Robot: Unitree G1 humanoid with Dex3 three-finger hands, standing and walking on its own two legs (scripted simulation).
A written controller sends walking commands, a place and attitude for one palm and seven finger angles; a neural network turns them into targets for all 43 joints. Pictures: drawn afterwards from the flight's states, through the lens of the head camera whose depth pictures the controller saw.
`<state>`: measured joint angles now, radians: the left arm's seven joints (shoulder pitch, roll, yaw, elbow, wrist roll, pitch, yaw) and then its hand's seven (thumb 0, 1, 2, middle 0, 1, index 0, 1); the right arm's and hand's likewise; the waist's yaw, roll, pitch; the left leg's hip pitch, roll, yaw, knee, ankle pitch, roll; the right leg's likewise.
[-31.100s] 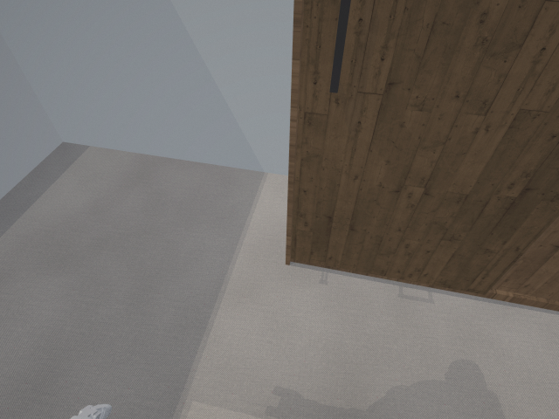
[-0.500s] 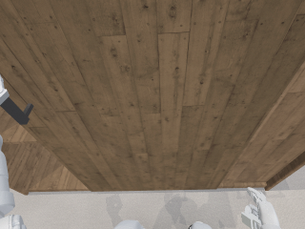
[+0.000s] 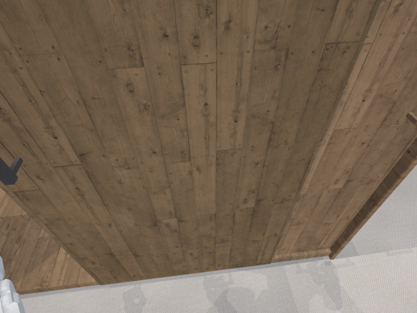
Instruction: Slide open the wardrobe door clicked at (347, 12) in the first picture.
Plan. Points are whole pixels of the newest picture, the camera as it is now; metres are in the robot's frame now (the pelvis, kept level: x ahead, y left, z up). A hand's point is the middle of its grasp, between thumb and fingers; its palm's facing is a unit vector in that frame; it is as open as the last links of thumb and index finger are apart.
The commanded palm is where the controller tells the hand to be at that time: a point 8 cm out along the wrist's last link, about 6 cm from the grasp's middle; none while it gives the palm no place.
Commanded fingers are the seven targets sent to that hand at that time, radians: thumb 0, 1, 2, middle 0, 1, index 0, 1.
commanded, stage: stop walking and hold the door there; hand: left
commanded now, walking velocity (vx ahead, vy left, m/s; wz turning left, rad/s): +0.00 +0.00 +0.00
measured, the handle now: out of the picture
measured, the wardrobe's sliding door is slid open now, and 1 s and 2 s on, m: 0.44 0.42 0.43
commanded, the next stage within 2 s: loosen the grip on the handle in 1.92 s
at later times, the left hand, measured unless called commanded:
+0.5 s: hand out of the picture +0.34 +0.40 +0.19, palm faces +0.65 -0.70 -0.29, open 5.3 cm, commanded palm +0.30 +0.42 +0.17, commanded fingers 0.00 0.90 0.90 -0.45 -1.40 -0.45 -1.40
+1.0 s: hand out of the picture +0.34 +0.41 +0.19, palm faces +0.58 -0.77 -0.28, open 5.2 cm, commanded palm +0.30 +0.43 +0.17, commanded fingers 0.00 0.90 0.90 -0.45 -1.40 -0.45 -1.40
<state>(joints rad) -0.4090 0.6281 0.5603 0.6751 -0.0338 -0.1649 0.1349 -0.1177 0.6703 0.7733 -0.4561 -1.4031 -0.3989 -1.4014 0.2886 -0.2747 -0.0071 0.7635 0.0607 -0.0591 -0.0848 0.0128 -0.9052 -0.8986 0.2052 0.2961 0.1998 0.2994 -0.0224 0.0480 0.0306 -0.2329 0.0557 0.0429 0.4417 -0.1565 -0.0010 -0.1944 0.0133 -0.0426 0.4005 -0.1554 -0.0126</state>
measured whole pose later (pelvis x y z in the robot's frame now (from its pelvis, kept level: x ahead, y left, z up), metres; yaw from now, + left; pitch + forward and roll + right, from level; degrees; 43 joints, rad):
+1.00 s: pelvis +0.02 +0.10 +0.00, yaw +5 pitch -1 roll +0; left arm -0.33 0.42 0.32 0.16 -0.05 -0.15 0.15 -0.26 0.70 0.78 -0.41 -1.53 -0.40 -1.40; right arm 0.08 -0.24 0.02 0.68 0.05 -0.02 -0.03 0.01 -0.91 -0.90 0.21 0.30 0.20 0.30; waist 0.09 0.06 0.15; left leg -0.41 -0.09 -0.01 0.93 -0.39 0.02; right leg -0.20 -0.12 -0.14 0.51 -0.28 0.04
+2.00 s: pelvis +0.01 +0.18 +0.00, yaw +6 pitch -2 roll -1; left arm -0.24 0.24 0.15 -0.04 -0.09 -0.11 0.18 -0.11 0.78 0.82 -0.45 -1.40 -0.30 -1.40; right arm 0.13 -0.22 0.01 0.64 0.05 0.01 -0.08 0.01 -0.91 -0.90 0.20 0.30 0.19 0.30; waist 0.03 0.03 0.11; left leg -0.21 0.09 0.11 0.42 -0.17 -0.02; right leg -0.13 -0.03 -0.07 0.38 -0.21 0.02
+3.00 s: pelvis +0.01 +0.17 -0.01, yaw +5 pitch -1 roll +0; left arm -0.22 0.27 0.32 0.13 -0.14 -0.19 0.06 -0.01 -0.56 0.20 -0.29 -1.17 -0.24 -1.14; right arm 0.20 -0.21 0.02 0.69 0.02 -0.15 -0.06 0.01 -0.91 -0.90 0.20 0.30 0.20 0.30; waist 0.05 0.02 -0.04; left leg -0.28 0.06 0.06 0.54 -0.24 -0.02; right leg -0.23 -0.04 -0.03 0.55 -0.30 0.02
